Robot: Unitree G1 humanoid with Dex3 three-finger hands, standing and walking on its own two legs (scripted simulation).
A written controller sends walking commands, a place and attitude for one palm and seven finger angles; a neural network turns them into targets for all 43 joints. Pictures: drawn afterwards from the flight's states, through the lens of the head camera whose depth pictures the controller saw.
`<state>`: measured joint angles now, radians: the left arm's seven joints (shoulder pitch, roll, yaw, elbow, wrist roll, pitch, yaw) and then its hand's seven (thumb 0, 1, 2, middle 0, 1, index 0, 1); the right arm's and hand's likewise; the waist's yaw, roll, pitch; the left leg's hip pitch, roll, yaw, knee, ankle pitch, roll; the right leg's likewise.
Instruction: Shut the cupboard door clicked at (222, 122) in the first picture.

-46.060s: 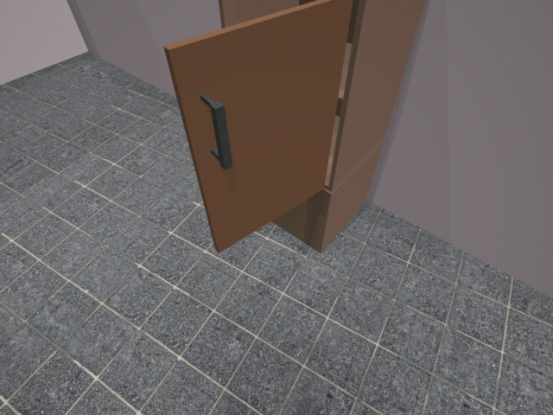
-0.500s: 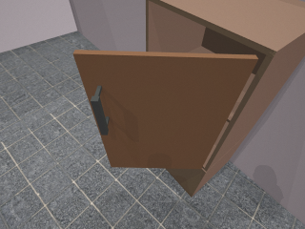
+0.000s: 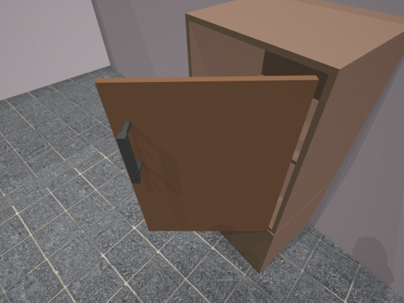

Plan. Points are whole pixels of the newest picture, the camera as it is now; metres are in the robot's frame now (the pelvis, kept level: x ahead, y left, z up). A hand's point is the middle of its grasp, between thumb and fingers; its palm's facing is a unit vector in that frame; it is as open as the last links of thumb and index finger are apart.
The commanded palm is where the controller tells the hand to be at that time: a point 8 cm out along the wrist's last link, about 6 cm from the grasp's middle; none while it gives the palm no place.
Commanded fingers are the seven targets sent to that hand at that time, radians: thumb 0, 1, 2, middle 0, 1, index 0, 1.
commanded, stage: come to a stop and stand still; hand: left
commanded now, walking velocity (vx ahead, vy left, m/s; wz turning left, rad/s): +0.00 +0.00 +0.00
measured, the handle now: (131, 153) +0.41 +0.19 +0.08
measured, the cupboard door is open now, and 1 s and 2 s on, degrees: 50 50 50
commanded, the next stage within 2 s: look again from close up in 0.60 s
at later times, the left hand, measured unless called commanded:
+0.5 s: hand out of the picture +0.01 +0.16 -0.17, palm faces -0.01 -0.98 -0.19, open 7.4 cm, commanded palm none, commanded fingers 0.00 0.90 0.90 -0.20 -0.30 -0.20 -0.30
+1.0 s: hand out of the picture +0.00 +0.17 -0.18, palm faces +0.01 -0.99 -0.16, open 7.4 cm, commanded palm none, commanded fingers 0.00 0.90 0.90 -0.20 -0.30 -0.20 -0.30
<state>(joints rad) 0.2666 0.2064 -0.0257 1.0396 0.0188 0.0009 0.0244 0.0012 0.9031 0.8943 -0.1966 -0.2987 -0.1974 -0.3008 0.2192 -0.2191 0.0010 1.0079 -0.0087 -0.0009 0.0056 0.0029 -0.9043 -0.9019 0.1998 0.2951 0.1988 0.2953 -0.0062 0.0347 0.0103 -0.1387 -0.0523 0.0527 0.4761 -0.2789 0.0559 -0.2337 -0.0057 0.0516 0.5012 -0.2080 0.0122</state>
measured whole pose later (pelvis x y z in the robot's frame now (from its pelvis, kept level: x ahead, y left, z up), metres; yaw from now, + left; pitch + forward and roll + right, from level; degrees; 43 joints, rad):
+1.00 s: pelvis +0.00 +0.01 +0.00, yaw +0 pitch -2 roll +0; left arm 0.30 0.14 -0.01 1.09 0.02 -0.01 0.04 0.00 0.91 0.89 -0.19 -0.30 -0.20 -0.30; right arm 0.27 -0.13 0.00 1.13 0.00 -0.02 -0.02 0.00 -0.91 -0.90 0.20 0.29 0.20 0.30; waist 0.00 -0.03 0.05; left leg -0.13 -0.05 0.05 0.43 -0.26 0.06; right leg -0.22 0.00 0.05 0.43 -0.17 0.02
